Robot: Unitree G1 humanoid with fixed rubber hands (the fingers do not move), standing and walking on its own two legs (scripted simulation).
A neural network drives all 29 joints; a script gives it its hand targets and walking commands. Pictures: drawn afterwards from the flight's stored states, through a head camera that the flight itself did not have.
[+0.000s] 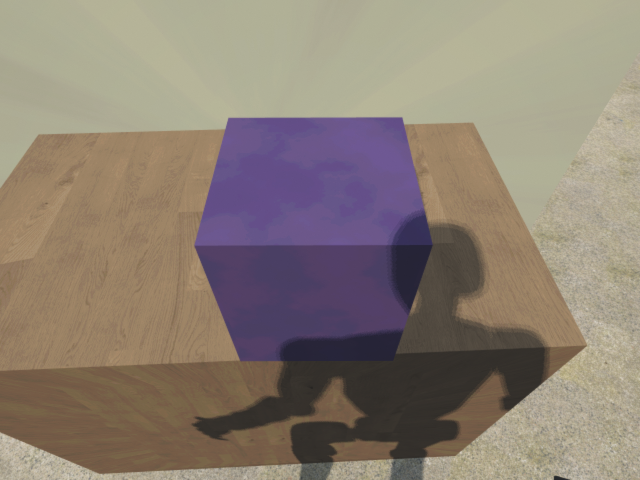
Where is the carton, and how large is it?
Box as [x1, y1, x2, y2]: [194, 117, 432, 360]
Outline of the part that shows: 401,117 228,118 194,245 240,360 393,359 432,245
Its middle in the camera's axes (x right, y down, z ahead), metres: -0.01 +0.00 +0.50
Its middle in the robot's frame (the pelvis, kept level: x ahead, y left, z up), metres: +0.40 +0.04 +0.08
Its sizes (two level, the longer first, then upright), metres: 0.210 0.200 0.250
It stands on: a pedestal, 0.71 m high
